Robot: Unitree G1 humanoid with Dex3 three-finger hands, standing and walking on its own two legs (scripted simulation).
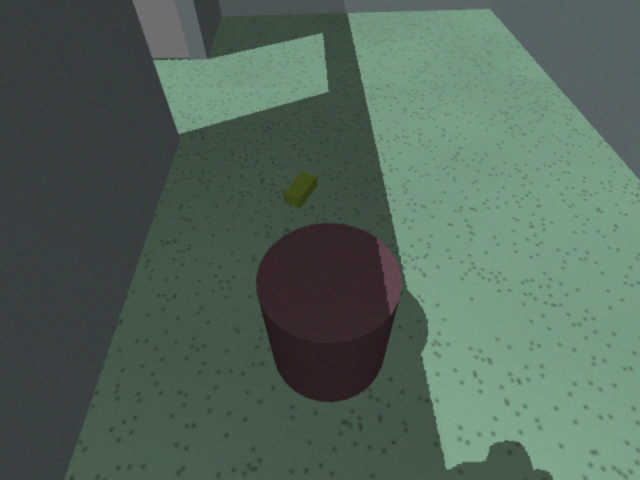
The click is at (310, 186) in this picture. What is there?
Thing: lying carton
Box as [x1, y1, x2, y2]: [283, 172, 316, 207]
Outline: 316,176 301,172 283,193 284,202 300,207 316,186
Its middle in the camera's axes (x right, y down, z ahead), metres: -0.11 -0.24 +1.82
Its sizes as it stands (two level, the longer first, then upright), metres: 0.172 0.083 0.059
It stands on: the floor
